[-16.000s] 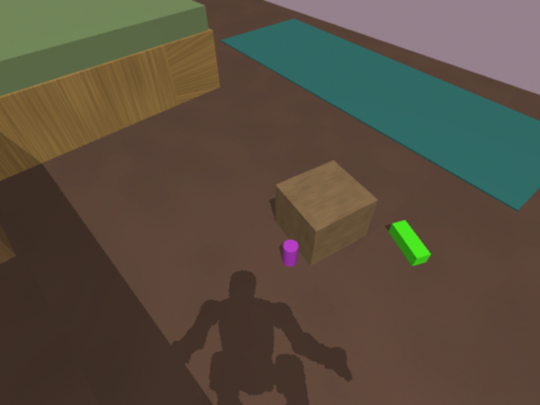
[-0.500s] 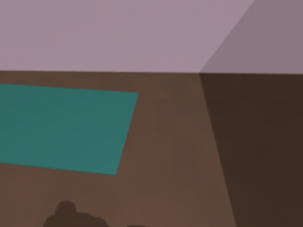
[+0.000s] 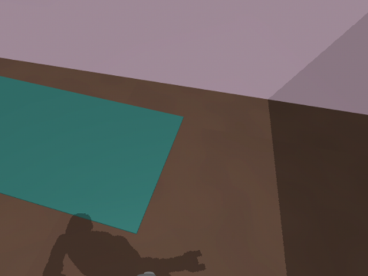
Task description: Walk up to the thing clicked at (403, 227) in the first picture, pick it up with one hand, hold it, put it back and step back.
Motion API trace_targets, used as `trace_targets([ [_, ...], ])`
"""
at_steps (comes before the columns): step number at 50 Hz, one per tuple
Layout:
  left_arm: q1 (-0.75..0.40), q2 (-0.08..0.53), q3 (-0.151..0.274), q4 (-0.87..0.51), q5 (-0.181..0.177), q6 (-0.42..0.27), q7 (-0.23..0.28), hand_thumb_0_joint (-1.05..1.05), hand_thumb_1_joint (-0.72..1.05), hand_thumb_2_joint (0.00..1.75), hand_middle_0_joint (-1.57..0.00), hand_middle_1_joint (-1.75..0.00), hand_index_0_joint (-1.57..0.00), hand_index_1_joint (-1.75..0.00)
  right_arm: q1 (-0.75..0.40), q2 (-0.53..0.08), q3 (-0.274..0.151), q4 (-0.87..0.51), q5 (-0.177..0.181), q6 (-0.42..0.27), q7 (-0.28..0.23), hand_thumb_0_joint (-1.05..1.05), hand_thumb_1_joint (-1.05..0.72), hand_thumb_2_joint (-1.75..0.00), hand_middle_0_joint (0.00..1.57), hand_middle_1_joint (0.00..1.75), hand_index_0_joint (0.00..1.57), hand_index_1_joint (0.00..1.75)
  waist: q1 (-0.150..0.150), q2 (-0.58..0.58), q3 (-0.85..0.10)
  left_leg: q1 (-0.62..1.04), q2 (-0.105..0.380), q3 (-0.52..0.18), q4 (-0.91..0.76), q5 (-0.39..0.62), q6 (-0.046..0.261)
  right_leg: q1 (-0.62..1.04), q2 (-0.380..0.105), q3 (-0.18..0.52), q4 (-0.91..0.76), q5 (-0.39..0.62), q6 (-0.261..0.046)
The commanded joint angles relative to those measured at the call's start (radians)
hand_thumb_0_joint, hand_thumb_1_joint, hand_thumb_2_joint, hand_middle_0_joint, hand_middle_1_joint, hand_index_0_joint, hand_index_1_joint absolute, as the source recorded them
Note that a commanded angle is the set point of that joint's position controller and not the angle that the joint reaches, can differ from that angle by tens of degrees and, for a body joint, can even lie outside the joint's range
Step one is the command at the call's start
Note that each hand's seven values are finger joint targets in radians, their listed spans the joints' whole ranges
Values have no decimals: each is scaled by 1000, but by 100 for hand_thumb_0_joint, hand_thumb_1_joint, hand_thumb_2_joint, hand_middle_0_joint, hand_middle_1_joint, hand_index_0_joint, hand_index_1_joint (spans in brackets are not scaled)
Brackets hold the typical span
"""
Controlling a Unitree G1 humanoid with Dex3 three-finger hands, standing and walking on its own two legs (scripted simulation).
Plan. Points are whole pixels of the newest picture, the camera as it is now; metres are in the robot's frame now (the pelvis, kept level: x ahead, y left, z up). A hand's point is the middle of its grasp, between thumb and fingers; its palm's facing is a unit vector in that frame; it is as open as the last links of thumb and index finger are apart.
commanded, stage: walk up
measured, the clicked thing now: out of the picture -0.13 +0.61 -0.72
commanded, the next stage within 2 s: none
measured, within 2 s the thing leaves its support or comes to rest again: neither
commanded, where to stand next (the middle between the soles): +1.19 -0.04 m, yaw -3 degrees
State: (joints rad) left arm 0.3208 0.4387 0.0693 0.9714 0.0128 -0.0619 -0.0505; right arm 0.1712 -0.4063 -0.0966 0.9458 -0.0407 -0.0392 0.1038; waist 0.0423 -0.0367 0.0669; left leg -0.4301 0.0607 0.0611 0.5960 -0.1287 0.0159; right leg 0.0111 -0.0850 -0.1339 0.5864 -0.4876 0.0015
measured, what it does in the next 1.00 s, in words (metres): walks ahead: right foot, then left foot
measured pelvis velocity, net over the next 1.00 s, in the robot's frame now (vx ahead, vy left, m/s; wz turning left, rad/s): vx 0.53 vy -0.01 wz -0.03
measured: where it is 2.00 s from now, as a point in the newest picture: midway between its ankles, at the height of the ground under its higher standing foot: (198, 156)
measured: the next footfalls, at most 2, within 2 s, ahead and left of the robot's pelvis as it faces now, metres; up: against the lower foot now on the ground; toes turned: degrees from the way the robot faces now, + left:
right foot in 0.38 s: +0.38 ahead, -0.16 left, +0.00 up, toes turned -8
left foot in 0.80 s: +0.62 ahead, +0.09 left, +0.00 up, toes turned +5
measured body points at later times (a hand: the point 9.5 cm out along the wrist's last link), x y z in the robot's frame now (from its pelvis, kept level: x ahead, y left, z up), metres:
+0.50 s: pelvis +0.27 -0.04 +0.01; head +0.29 -0.07 +0.45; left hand +0.39 +0.28 -0.07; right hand +0.31 -0.37 -0.13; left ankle +0.18 +0.10 -0.64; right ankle +0.34 -0.15 -0.72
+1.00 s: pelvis +0.53 -0.01 +0.02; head +0.54 +0.02 +0.46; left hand +0.57 +0.31 -0.12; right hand +0.62 -0.32 -0.07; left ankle +0.58 +0.09 -0.72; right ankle +0.51 -0.16 -0.65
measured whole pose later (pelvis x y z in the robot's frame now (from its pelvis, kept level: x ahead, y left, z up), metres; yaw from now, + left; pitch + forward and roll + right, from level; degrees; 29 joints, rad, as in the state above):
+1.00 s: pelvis +0.53 -0.01 +0.02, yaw -2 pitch -2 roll +0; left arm 0.32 0.44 0.04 0.92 -0.01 -0.05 -0.05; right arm 0.22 -0.38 -0.05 0.84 0.00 -0.08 0.06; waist 0.02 -0.07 0.07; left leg -0.27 0.03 0.12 0.51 -0.21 0.05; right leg -0.44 -0.05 0.03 1.06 -0.34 -0.03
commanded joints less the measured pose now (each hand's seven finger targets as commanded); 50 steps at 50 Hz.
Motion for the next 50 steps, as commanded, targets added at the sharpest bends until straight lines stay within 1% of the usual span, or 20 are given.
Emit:
trace_targets([
  [1,-85,239,32,-143,-17,-35,28,0,90,90,-20,-30,-20,-30,260,-399,-119,-55,45,-46,-46,0,-90,-90,20,30,20,30,-180,215,-242,651,375,-748,-355,-384,298,-695,79,235,681,-24,-62],
  [2,-80,234,18,-131,-26,-37,23,0,90,90,-20,-30,-20,-30,188,-342,-92,-73,44,-45,-57,0,-90,-90,20,30,20,30,-131,118,-188,585,319,-516,-309,-270,249,-691,34,261,672,79,-63],
  [6,-24,190,24,-93,-19,-27,-5,0,90,90,-20,-30,-20,-30,92,-256,-43,-111,44,-62,-61,0,-90,-90,20,30,20,30,-58,156,-52,278,233,-200,-345,-24,196,-543,-32,200,432,161,-21],
  [9,-76,173,23,-114,-8,-21,-28,0,90,90,-20,-30,-20,-30,73,-274,-44,-139,35,-74,-56,0,-90,-90,20,30,20,30,-62,184,2,239,236,-142,-388,-107,228,-550,-51,142,225,206,6],
  [14,-149,164,40,-114,-2,-25,-45,0,90,90,-20,-30,-20,-30,54,-277,-42,-145,39,-72,-46,0,-90,-90,20,30,20,30,-56,168,-15,187,189,-74,-354,-213,169,-385,-9,81,26,415,-18],
  [18,-2,204,69,-63,1,-36,-27,0,90,90,-20,-30,-20,-30,59,-240,-23,-148,37,-64,-55,0,-90,-90,20,30,20,30,50,21,-92,69,132,11,3,12,108,-26,41,47,-24,326,-55],
  [19,134,270,96,-42,7,-45,-11,0,90,90,-20,-30,-20,-30,104,-185,-1,-150,35,-64,-55,0,-90,-90,20,30,20,30,114,-179,-169,-38,32,72,336,-24,74,132,-40,198,-127,110,-84],
  [20,172,368,111,-60,-1,-53,2,0,90,90,-20,-30,-20,-30,167,-145,14,-168,46,-61,-55,0,-90,-90,20,30,20,30,85,-322,-196,-241,-87,32,575,-367,24,222,-332,742,-334,-29,-169],
  [21,124,374,101,-78,-16,-49,5,0,90,90,-20,-30,-20,-30,103,-254,-12,-147,40,-51,-67,0,-90,-90,20,30,20,30,89,-170,-170,-274,-39,-73,665,-385,25,149,-372,847,-361,-55,-258],
  [23,7,300,86,-107,-26,-48,14,0,90,90,-20,-30,-20,-30,90,-248,-9,-114,58,-49,-67,0,-90,-90,20,30,20,30,43,-64,-87,-260,18,-149,652,-230,33,24,-282,574,-332,101,-244],
  [26,-50,233,61,-124,-17,-53,15,0,90,90,-20,-30,-20,-30,151,-222,-9,-75,41,-36,-50,0,-90,-90,20,30,20,30,-27,-109,-28,-136,51,-126,471,-163,14,-175,-183,330,-359,211,-200],
  [31,-43,252,70,-156,-7,-66,12,0,90,90,-20,-30,-20,-30,63,-198,-15,-106,22,-25,-19,0,-90,-90,20,30,20,30,-7,-79,-4,-123,61,-64,179,-98,-24,-193,-176,224,-393,137,-222],
  [36,6,255,63,-151,-7,-56,8,0,90,90,-20,-30,-20,-30,-38,-170,-16,-144,22,-40,-10,0,-90,-90,20,30,20,30,14,-66,-18,8,22,10,-2,17,-2,-177,-154,155,-305,293,-186],
  [39,-28,258,53,-163,-7,-47,15,0,90,90,-20,-30,-20,-30,64,-193,-31,-116,20,-45,-19,0,-90,-90,20,30,20,30,-63,1,-53,223,-15,38,-55,-19,29,-239,-145,115,-123,455,-163],
  [40,-9,214,37,-168,-6,-44,18,0,90,90,-20,-30,-20,-30,200,-241,-50,-77,10,-51,-30,0,-90,-90,20,30,20,30,-128,112,-130,412,-22,6,-72,-86,72,-307,-88,74,124,538,-132],
  [41,38,138,11,-175,-17,-40,21,0,90,90,-20,-30,-20,-30,324,-329,-80,-61,-7,-55,-46,0,-90,-90,20,30,20,30,-174,334,-206,579,169,-280,-159,-256,140,-497,4,19,445,371,-77],
  [42,66,157,20,-175,-35,-34,28,0,90,90,-20,-30,-20,-30,308,-380,-89,-101,14,-59,-53,0,-90,-90,20,30,20,30,-154,336,-216,650,375,-734,-336,-364,239,-707,156,89,591,-27,-52],
  [43,11,237,26,-158,-20,-32,37,0,90,90,-20,-30,-20,-30,264,-373,-95,-108,50,-54,-55,0,-90,-90,20,30,20,30,-151,179,-198,564,383,-700,-334,-343,270,-692,75,212,668,-13,-62],
  [46,75,217,21,-100,-32,-26,24,0,90,90,-20,-30,-20,-30,106,-262,-42,-144,51,-56,-68,0,-90,-90,20,30,20,30,-57,158,-44,313,252,-309,-352,-188,168,-603,-5,225,541,147,-50],
  [50,58,184,23,-98,-11,-13,-1,0,90,90,-20,-30,-20,-30,121,-249,-32,-154,42,-73,-67,0,-90,-90,20,30,20,30,-51,184,-29,286,225,-171,-378,-48,188,-571,-29,186,387,220,-4],
])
